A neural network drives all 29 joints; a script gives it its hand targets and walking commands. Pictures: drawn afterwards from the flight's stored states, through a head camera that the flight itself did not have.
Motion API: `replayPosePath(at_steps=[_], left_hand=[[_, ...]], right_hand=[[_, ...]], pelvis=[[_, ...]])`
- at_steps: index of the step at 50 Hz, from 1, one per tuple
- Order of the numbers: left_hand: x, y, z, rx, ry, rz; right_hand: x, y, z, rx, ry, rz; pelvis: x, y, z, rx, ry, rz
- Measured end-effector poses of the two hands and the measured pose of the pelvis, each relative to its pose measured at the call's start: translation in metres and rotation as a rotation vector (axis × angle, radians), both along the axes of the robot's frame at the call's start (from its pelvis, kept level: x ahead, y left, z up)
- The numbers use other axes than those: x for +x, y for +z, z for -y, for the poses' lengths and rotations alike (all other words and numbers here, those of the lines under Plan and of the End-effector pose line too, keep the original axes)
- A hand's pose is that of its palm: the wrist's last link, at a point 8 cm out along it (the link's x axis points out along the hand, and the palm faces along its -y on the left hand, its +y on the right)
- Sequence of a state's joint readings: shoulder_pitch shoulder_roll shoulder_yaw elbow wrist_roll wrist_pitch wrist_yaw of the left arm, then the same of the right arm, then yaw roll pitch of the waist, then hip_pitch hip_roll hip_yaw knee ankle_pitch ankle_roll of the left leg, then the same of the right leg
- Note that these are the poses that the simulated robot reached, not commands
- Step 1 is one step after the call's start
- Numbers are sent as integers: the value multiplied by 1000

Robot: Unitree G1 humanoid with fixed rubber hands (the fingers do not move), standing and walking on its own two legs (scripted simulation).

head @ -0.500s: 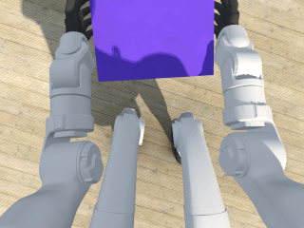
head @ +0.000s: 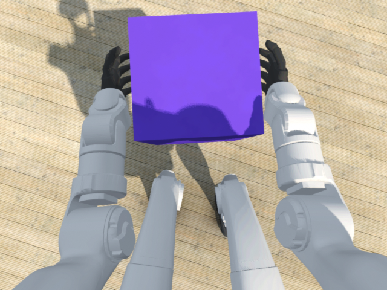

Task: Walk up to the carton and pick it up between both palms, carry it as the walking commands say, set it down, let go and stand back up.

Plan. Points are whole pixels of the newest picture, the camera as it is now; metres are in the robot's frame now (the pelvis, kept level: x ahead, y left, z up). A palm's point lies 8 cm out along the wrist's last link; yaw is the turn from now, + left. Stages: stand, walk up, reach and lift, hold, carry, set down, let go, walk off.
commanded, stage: reach and lift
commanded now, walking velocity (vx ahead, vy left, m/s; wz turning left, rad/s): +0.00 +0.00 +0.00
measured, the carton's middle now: (194, 94) +0.48 +0.03 -0.13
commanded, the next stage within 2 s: none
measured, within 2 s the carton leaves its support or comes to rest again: neither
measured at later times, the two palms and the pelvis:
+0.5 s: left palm (99, 73) +0.44 +0.17 +0.04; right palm (311, 68) +0.47 -0.13 +0.04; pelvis +0.10 -0.01 +0.09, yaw +0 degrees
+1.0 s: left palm (67, 60) +0.42 +0.17 +0.11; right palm (342, 56) +0.44 -0.13 +0.11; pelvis +0.12 +0.00 +0.14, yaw +1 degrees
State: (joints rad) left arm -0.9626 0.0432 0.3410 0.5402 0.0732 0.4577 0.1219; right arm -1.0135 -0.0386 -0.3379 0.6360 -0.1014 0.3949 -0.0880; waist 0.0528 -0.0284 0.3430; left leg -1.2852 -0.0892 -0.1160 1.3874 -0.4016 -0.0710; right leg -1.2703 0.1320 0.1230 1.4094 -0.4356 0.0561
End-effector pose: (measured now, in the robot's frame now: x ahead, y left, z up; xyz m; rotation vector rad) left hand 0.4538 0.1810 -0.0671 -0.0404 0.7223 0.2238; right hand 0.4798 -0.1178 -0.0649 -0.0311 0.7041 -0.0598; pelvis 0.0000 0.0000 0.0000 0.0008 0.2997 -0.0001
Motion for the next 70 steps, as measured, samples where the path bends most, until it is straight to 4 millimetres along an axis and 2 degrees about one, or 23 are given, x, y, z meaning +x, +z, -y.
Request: replayPosePath(at_steps=[3,7,12,15,22,27,31,40,50,58,70], left_hand=[[-6,14,0,-5,0,-29],[-12,41,1,-8,0,-52],[-13,78,3,-16,15,-32],[-11,92,6,-20,11,-32],[-8,103,13,1,-9,-40],[-15,106,12,-2,0,-41],[-23,111,8,-15,16,-39],[-29,139,2,-40,27,-16],[-30,179,9,-19,5,-14],[-41,194,10,-9,10,-36],[-52,226,7,-15,28,1]], right_hand=[[-7,14,0,0,-4,-29],[-13,41,1,10,-14,-54],[-11,80,3,24,-19,-36],[-8,95,6,27,-22,-36],[-9,103,14,14,-16,-42],[-18,102,13,28,-23,-45],[-22,109,9,33,-23,-44],[-27,143,3,29,-28,-24],[-35,176,10,27,-32,-20],[-43,191,11,22,-15,-41],[-47,228,7,16,3,-5]], pelvis=[[12,8,0,-2,3,-65],[34,20,0,-9,10,-149],[55,43,1,-1,13,-150],[65,57,3,7,9,-140],[87,85,6,9,-4,-145],[103,98,8,7,-8,-162],[112,107,7,3,-2,-168],[120,125,5,-10,22,-88],[121,144,-2,-5,15,31],[119,153,-2,1,6,109],[120,161,3,1,23,210]])
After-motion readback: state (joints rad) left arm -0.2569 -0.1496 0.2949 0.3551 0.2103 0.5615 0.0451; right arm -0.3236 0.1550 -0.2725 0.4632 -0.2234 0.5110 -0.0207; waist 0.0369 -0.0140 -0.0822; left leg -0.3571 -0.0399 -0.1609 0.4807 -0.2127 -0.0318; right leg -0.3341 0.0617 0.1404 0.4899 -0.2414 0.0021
